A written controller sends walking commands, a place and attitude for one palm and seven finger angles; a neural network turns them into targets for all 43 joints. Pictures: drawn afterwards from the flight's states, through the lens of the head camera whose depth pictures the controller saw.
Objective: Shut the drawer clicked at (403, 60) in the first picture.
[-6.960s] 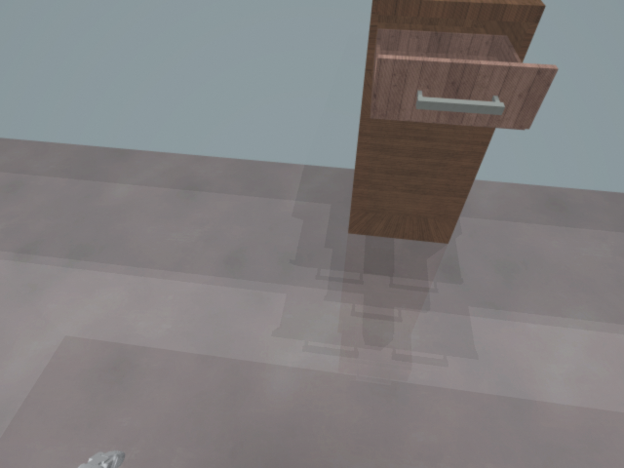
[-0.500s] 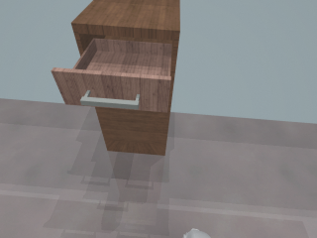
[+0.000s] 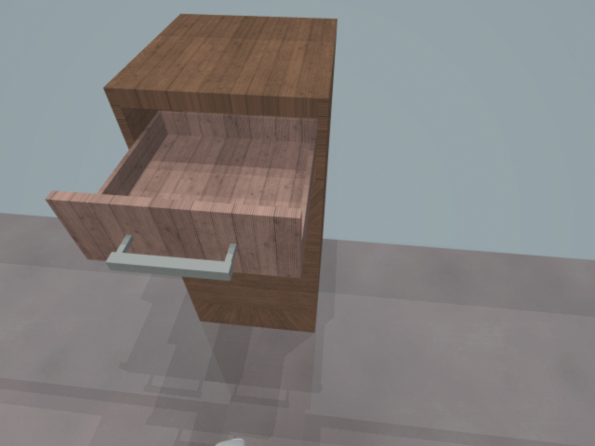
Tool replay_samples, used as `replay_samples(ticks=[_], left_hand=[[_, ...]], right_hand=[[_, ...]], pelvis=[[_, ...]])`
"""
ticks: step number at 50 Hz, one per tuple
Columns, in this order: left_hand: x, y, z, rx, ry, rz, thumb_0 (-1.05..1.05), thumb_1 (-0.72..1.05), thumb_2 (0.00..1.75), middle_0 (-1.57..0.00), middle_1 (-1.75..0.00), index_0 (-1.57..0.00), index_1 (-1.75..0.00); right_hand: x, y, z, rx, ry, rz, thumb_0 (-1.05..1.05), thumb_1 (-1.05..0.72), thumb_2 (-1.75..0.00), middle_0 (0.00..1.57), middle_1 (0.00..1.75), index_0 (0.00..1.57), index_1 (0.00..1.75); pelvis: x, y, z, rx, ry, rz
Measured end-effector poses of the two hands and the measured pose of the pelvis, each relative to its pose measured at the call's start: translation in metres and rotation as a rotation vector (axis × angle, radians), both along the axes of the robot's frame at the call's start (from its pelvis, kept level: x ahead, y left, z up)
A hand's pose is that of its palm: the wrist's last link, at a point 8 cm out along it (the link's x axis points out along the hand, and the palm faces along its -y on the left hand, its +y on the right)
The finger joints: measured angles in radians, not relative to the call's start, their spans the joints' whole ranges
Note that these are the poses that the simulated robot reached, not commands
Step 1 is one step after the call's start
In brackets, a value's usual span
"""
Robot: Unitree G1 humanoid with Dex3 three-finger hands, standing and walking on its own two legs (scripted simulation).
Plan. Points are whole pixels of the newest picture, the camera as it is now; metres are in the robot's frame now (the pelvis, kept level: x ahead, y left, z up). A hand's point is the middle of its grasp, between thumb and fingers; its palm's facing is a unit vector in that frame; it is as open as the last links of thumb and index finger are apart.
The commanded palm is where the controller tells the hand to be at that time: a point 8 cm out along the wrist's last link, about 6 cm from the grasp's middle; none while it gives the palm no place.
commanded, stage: come to a stop and stand still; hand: left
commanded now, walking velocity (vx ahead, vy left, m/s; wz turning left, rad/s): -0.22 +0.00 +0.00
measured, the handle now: (174, 255) +0.38 +0.22 +0.03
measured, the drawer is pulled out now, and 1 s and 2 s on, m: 0.27 0.27 0.27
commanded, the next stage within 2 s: look again from close up in 1.20 s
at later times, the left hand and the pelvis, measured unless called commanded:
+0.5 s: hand out of the picture +0.05 +0.21 -0.18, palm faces +0.02 -0.97 -0.26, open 7.4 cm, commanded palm none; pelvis +0.01 +0.01 -0.01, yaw -3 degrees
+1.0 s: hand out of the picture -0.01 +0.14 -0.17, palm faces +0.03 -0.98 -0.20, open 7.3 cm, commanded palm none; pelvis -0.03 -0.03 +0.00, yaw -1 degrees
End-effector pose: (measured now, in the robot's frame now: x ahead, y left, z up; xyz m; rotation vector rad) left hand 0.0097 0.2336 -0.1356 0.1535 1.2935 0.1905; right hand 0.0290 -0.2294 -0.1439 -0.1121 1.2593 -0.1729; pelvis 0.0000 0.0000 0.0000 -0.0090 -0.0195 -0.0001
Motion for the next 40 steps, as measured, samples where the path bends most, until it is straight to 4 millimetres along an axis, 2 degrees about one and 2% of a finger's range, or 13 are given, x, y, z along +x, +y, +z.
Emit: replay_samples(ticks=[4,7,12,16,20,26,29,33,36,40], left_hand=[[-0.012,0.002,-0.008,-0.038,0.075,0.041,0.0,0.92,0.9,-0.2,-0.3,-0.2,-0.3],[-0.016,0.004,-0.021,-0.071,0.132,0.064,0.0,0.92,0.9,-0.2,-0.3,-0.2,-0.3],[-0.012,0.006,-0.027,-0.099,0.189,0.058,0.01,0.91,0.9,-0.2,-0.3,-0.2,-0.3],[-0.001,0.014,-0.023,-0.077,0.192,0.026,0.01,0.91,0.9,-0.2,-0.3,-0.2,-0.3],[0.015,0.023,-0.018,-0.026,0.145,0.001,0.01,0.91,0.9,-0.2,-0.3,-0.2,-0.3],[0.035,0.018,-0.008,0.055,0.02,-0.036,0.0,0.91,0.9,-0.2,-0.3,-0.2,-0.3],[0.032,0.005,-0.003,0.075,-0.011,-0.051,0.0,0.91,0.9,-0.2,-0.3,-0.2,-0.3],[0.026,-0.015,0.004,0.054,-0.015,-0.06,0.0,0.91,0.9,-0.2,-0.3,-0.2,-0.3],[0.024,-0.029,0.002,0.025,-0.015,-0.065,0.01,0.91,0.9,-0.2,-0.3,-0.2,-0.3],[0.019,-0.034,-0.009,-0.002,-0.012,-0.048,0.01,0.93,0.9,-0.21,-0.3,-0.21,-0.3]], right_hand=[[0.049,0.01,0.007,-0.024,-0.049,0.05,0.01,-0.92,-0.9,0.2,0.3,0.19,0.3],[0.075,0.024,0.005,-0.042,-0.07,0.077,0.01,-0.92,-0.9,0.2,0.3,0.19,0.3],[0.097,0.049,0.01,-0.039,-0.076,0.077,0.0,-0.92,-0.9,0.2,0.3,0.19,0.3],[0.098,0.052,0.01,-0.037,-0.089,0.043,-0.01,-0.93,-0.9,0.2,0.3,0.2,0.3],[0.083,0.037,0.007,-0.039,-0.079,0.016,-0.01,-0.92,-0.9,0.21,0.3,0.2,0.3],[0.04,0.0,-0.012,-0.018,-0.034,-0.02,0.0,-0.91,-0.9,0.21,0.3,0.2,0.3],[0.015,-0.016,-0.021,0.002,0.006,-0.044,0.0,-0.91,-0.9,0.2,0.3,0.2,0.3],[-0.017,-0.028,-0.017,0.01,0.067,-0.062,0.0,-0.91,-0.9,0.2,0.3,0.19,0.3],[-0.04,-0.031,-0.014,0.006,0.105,-0.069,0.01,-0.91,-0.9,0.2,0.3,0.19,0.3],[-0.068,-0.026,-0.015,-0.006,0.163,-0.059,0.01,-0.91,-0.9,0.2,0.3,0.19,0.3]], pelvis=[[0.02,0.012,-0.001,-0.01,0.0,-0.003],[0.034,0.024,-0.007,-0.032,-0.004,-0.004],[0.044,0.034,-0.006,0.005,-0.007,-0.024],[0.037,0.034,-0.004,0.007,0.005,-0.038],[0.025,0.026,-0.005,0.008,0.013,-0.049],[0.006,0.002,-0.014,0.026,0.007,-0.046],[-0.002,-0.01,-0.015,0.023,-0.008,-0.037],[-0.008,-0.02,-0.007,0.03,-0.008,-0.038],[-0.012,-0.024,-0.005,0.025,-0.001,-0.033],[-0.017,-0.027,-0.009,-0.005,0.009,-0.019]])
